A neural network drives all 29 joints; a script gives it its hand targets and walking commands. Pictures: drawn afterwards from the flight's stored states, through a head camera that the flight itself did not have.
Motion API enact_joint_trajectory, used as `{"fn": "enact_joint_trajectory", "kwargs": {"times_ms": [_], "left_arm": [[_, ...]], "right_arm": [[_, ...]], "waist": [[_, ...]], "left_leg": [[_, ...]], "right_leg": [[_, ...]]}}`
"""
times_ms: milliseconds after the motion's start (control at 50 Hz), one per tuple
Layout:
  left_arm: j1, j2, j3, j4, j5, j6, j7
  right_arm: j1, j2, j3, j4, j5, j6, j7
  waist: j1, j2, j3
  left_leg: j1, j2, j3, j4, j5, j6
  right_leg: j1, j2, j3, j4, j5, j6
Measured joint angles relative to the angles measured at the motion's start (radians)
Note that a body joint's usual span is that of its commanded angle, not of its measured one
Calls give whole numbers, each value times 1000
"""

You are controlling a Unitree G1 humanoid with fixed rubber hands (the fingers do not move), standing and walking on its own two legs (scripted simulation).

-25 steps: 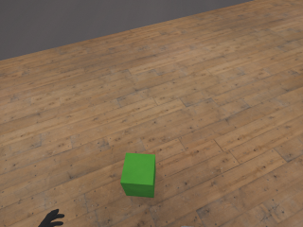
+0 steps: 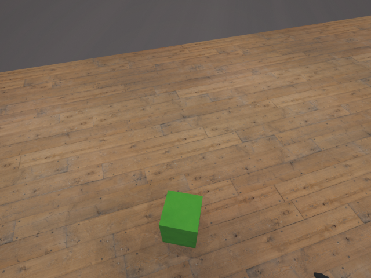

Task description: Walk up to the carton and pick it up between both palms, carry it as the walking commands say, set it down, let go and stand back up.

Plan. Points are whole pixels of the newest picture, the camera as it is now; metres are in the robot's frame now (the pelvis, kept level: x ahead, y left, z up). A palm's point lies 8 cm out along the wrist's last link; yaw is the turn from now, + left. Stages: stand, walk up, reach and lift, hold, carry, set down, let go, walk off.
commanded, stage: walk up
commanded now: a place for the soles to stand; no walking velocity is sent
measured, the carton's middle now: (182, 219) +0.51 +0.03 -0.66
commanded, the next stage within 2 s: none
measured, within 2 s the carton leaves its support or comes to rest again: neither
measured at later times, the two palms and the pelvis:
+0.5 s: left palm out of the picture +0.07 +0.39 -0.11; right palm out of the picture +0.12 -0.30 -0.11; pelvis +0.03 +0.05 -0.02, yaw +1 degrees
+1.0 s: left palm (46, 240) +0.25 +0.36 -0.11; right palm (295, 265) +0.19 -0.24 -0.11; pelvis +0.10 +0.07 -0.01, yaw -5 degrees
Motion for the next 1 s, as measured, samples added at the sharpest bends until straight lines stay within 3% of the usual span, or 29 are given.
{"fn": "enact_joint_trajectory", "kwargs": {"times_ms": [280,380,440,480,520,580,660,720,780,860,1000], "left_arm": [[25,-8,4,1,11,-10,7],[104,3,33,-74,33,-36,37],[140,32,45,-107,36,-39,44],[157,55,50,-124,38,-32,41],[163,73,48,-136,30,-16,43],[160,84,41,-150,15,-6,46],[162,67,28,-159,8,-21,40],[156,50,28,-161,19,-30,39],[131,19,16,-159,12,-26,33],[73,0,3,-165,5,-8,29],[-7,-5,-11,-169,5,-1,24]], "right_arm": [[-10,11,-18,-14,-10,19,7],[34,-36,-60,-100,-48,61,52],[67,-63,-84,-136,-47,66,71],[88,-77,-95,-148,-47,59,73],[111,-82,-103,-154,-53,46,59],[135,-51,-87,-153,-43,40,37],[153,-29,-62,-161,-24,38,21],[146,-19,-43,-165,1,32,13],[111,-8,-34,-169,9,23,-5],[64,15,-22,-148,5,-1,-14],[4,15,-27,-128,7,2,-24]], "waist": [[9,12,-1],[-3,38,-13],[-9,44,-1],[-9,40,8],[-20,32,16],[-35,6,26],[-42,16,23],[-34,25,24],[-37,46,32],[-30,27,29],[-36,7,28]], "left_leg": [[11,-6,-5,-10,-11,7],[-134,11,13,311,-197,30],[-173,41,12,325,-219,29],[-144,50,20,233,-188,36],[-132,34,27,198,-92,17],[-106,13,44,192,-97,19],[-68,16,59,170,-121,23],[-57,24,76,214,-168,13],[-32,24,72,206,-164,19],[16,3,95,123,-157,22],[50,19,119,86,-148,20]], "right_leg": [[19,-5,-7,-20,-3,4],[-3,-11,-5,16,-38,-16],[-11,-28,-4,43,-57,2],[-33,-47,9,108,-93,15],[-90,-57,45,262,-231,-9],[-158,-6,117,436,-350,-29],[-139,35,60,344,-284,-31],[-73,59,57,194,-114,-44],[-56,64,66,199,-149,-34],[-52,48,90,195,-156,-18],[-36,67,110,172,-125,-28]]}}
